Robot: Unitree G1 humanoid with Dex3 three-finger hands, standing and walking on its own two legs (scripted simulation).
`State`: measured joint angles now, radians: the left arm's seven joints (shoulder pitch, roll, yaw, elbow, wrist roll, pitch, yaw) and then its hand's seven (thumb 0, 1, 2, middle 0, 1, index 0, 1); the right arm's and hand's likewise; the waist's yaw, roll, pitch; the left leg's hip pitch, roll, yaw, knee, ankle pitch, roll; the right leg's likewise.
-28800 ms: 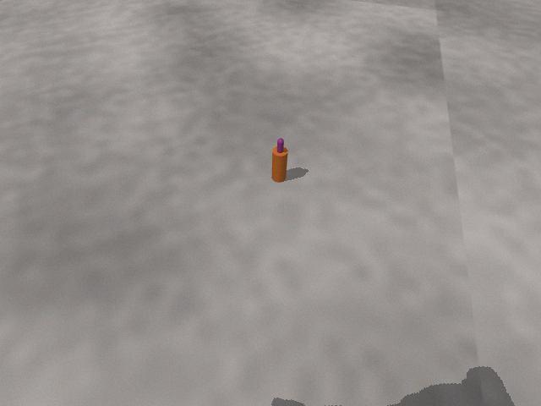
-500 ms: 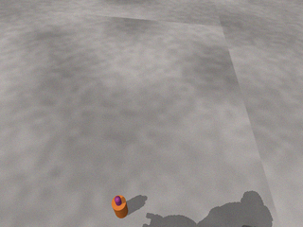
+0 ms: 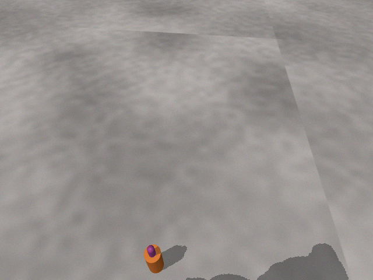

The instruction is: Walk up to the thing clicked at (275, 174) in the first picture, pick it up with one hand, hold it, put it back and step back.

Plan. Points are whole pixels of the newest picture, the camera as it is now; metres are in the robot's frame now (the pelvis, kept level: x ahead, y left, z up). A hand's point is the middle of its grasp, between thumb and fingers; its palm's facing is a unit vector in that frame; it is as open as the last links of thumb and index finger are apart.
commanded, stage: stand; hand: left
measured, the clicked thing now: (153, 257) +0.34 +0.15 -0.65
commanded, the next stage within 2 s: step back in 1.38 s
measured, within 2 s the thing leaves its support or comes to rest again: neither
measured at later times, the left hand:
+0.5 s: hand out of the picture +0.08 +0.24 -0.16, palm faces -0.02 -0.94 -0.34, open 7.4 cm
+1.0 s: hand out of the picture +0.10 +0.24 -0.15, palm faces -0.01 -0.94 -0.34, open 7.4 cm
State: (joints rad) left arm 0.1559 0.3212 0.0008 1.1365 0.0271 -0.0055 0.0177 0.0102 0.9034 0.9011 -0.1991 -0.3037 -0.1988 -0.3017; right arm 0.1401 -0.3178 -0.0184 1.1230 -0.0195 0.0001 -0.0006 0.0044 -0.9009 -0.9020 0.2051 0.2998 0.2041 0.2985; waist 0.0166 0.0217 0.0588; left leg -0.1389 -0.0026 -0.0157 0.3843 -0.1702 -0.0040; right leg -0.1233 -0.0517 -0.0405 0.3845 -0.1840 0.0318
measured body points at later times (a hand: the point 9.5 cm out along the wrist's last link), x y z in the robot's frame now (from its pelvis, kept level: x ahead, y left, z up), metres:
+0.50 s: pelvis +0.01 +0.00 +0.00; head +0.02 -0.01 +0.45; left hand +0.08 +0.29 -0.13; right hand +0.07 -0.30 -0.14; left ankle +0.03 +0.12 -0.74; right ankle +0.02 -0.14 -0.74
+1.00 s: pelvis +0.03 -0.01 +0.00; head +0.03 -0.01 +0.45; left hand +0.10 +0.29 -0.13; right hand +0.10 -0.30 -0.13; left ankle +0.03 +0.12 -0.74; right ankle +0.02 -0.14 -0.74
